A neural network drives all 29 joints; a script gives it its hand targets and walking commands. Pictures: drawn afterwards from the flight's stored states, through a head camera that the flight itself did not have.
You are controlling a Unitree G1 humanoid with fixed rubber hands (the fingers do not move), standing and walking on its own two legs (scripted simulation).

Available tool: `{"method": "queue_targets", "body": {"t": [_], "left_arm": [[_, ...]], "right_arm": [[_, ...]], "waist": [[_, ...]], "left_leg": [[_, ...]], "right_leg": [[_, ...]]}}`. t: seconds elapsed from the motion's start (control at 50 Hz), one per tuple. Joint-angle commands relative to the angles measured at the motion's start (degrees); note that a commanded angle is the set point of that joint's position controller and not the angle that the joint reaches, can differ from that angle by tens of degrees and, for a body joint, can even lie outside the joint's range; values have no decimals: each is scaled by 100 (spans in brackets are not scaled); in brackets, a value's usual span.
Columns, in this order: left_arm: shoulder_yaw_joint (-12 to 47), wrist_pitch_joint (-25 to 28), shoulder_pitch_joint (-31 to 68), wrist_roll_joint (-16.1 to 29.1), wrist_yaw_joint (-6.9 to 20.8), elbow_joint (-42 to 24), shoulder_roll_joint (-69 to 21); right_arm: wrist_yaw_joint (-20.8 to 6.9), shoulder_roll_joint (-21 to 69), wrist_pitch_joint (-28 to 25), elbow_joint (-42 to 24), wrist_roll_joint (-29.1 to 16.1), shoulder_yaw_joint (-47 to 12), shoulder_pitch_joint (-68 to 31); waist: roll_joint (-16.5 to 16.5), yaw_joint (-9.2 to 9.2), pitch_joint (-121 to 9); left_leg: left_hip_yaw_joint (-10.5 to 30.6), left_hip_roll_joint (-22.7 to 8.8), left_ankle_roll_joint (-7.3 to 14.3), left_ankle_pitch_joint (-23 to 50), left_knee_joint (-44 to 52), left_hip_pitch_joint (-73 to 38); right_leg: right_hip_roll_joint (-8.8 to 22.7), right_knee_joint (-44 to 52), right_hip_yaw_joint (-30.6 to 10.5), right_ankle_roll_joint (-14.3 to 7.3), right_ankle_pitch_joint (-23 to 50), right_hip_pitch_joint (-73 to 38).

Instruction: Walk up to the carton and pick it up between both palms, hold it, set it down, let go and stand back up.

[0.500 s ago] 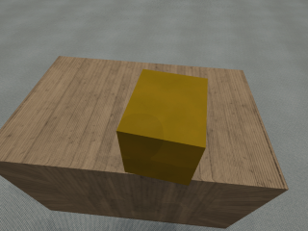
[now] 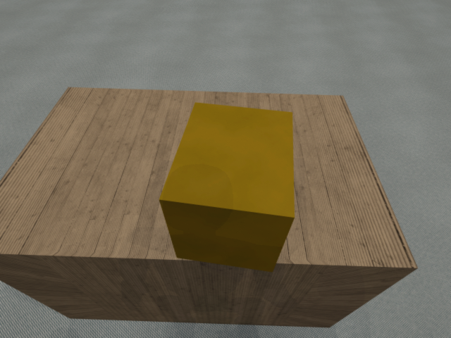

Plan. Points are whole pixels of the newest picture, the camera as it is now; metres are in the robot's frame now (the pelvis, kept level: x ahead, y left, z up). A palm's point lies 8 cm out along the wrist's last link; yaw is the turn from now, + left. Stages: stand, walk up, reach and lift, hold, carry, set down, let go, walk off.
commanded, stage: walk up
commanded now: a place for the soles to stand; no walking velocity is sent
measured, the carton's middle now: (233, 186) +0.43 -0.01 -0.01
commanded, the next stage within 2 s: reach and lift in 0.56 s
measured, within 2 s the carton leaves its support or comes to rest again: neither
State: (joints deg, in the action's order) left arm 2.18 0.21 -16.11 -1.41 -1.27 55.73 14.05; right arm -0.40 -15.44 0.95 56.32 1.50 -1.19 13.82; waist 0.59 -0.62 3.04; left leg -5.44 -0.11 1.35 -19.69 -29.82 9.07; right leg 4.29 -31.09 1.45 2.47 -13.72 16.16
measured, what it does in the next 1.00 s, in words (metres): stands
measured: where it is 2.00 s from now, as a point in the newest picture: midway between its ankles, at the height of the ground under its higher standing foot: outside the picture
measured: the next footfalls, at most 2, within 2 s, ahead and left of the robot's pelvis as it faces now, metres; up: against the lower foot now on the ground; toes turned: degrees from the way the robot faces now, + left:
none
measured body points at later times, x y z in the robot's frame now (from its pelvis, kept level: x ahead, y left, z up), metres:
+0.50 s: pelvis +0.00 +0.01 -0.01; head +0.02 +0.01 +0.44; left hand +0.09 +0.27 -0.15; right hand +0.04 -0.26 -0.15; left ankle -0.04 +0.10 -0.73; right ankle +0.03 -0.15 -0.73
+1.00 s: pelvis -0.03 -0.03 -0.02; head -0.01 -0.03 +0.43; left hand +0.15 +0.23 -0.10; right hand +0.13 -0.27 -0.11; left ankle -0.04 +0.10 -0.73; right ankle +0.03 -0.14 -0.73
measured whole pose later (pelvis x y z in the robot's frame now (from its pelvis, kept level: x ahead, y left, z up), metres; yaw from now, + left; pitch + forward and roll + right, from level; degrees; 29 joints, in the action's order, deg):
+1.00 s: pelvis -0.03 -0.03 -0.02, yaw +0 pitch -6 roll -1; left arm -3.4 -24.8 -5.3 -5.8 3.6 25.9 15.4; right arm 1.9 -9.6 -0.6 39.3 -0.1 2.7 7.4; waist -0.3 0.3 8.8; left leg -2.8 -4.8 -1.8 -23.4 -41.2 11.9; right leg 1.0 -38.7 5.2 -1.1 -16.0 16.9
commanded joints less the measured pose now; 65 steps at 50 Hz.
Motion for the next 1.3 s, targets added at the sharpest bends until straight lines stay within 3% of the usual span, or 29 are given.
{"method": "queue_targets", "body": {"t": [0.0, 0.16, 0.54, 0.56, 0.58, 0.6, 0.62, 0.64, 0.68, 0.72, 0.76, 0.8, 0.84, 0.88, 0.94, 1.04, 1.1, 1.2, 1.28], "left_arm": [[-172, 94, -145, -13, -30, -354, 830], [-147, -4, -181, 4, -88, -467, 841], [-210, -26, -91, 27, -121, -822, 889], [-255, -1202, 2991, 484, -25, -1702, 1121], [-260, -1867, 2456, 326, -129, -2097, 936], [-177, -2266, 2264, 288, -105, -2208, 874], [-351, -2569, 2402, 27, 22, -2747, 912], [-415, -2846, 2347, -51, 135, -2937, 882], [-562, -3165, 1627, -220, 334, -3148, 740], [-695, -3337, 1080, -491, 475, -3263, 661], [-860, -3299, 789, -645, 528, -3585, 630], [-900, -3000, 882, -585, 519, -3750, 670], [-931, -2729, 1174, -574, 515, -3668, 932], [-981, -2526, 1472, -554, 480, -3589, 1106], [-936, -2276, 1840, -463, 410, -3747, 1284], [-953, -2005, 1722, -229, 487, -3770, 1276], [-996, -1769, 1480, -46, 589, -3821, 1391], [-1023, -1411, 1292, 155, 630, -3677, 1466], [-1021, -1193, 1137, 270, 701, -3438, 1483]], "right_arm": [[36, -805, -83, -286, -29, 160, 219], [49, -896, 76, -432, -50, 161, 174], [11, -988, 220, -796, -42, 145, 47], [-211, -630, -598, -510, 557, 917, -2983], [-430, -1027, -682, -510, 673, 982, -2236], [-552, -934, -686, -402, 744, 1082, -1956], [-556, -950, -604, -710, 569, 1110, -1958], [-494, -926, -518, -887, 437, 1111, -1843], [-311, -1048, -436, -825, -26, 957, -1335], [-208, -1179, -407, -607, -392, 801, -1036], [-173, -1106, -423, -930, -582, 630, -1006], [-103, -869, -419, -1334, -489, 583, -1027], [43, -468, -364, -1611, -347, 512, -984], [185, 12, -277, -1858, -228, 456, -839], [311, 434, -221, -2472, -83, 442, -821], [546, 732, -135, -2888, 24, 447, -530], [701, 875, -218, -3260, 96, 429, -291], [800, 1063, -341, -3452, 99, 319, -157], [870, 1164, -357, -3624, 48, 193, -3]], "waist": [[-240, 29, -305], [67, 37, -12], [-81, 53, -99], [629, -27, -266], [513, 189, -38], [268, 214, -293], [23, 196, -605], [-2, 180, -905], [37, 247, -1424], [296, 248, -1492], [356, 88, -1370], [7, 72, -957], [-135, 66, -552], [-102, 97, -137], [136, 106, 27], [319, 146, -51], [96, 170, -108], [124, 110, 37], [-116, 102, 166]], "left_leg": [[559, -627, 155, 1291, 536, 126], [383, -740, 196, 1126, 509, 435], [16, -898, 215, 595, 248, 509], [598, -465, -482, 1097, -453, 2219], [632, -529, -476, 69, -248, 2520], [562, -647, -590, 985, -606, 1948], [350, -668, -494, 1373, -910, 1528], [257, -586, -533, 1644, -1107, 1315], [378, -592, -604, 2973, -1411, 825], [465, -632, -674, 3846, -1433, 252], [436, -556, -648, 3510, -1138, 310], [235, -376, -500, 2214, -756, 841], [-14, -221, -296, 769, -378, 1449], [-129, -156, -113, -201, -135, 1947], [-161, -251, 30, -868, 124, 2429], [-190, -352, 91, -880, 360, 2427], [-261, -264, 105, -445, 402, 2118], [-252, -195, 82, 52, 635, 1781], [-277, -157, 107, 235, 795, 1553]], "right_leg": [[310, 218, -325, -666, 1637, -307], [118, -136, -189, -606, 1467, -165], [-72, -551, -532, -620, 1649, 87], [-310, -1425, 573, -563, -550, 813], [-343, -1473, 542, -579, -558, 431], [-303, -1469, 634, -612, -247, 710], [-409, -1341, 560, -577, -35, 796], [-438, -1282, 533, -533, 447, 672], [-580, -1416, 612, -451, 1307, 235], [-731, -1303, 676, -501, 1268, 205], [-767, -944, 589, -603, 1124, -214], [-773, -647, 496, -585, 1165, -769], [-619, -373, 253, -496, 798, -1283], [-428, -170, -26, -436, 216, -1458], [-361, -57, -239, -357, -408, -1842], [-295, 67, -322, -300, -323, -2292], [-253, 293, -359, -241, -135, -2344], [-255, 566, -310, -189, 125, -2268], [-261, 795, -323, -124, 222, -2341]]}}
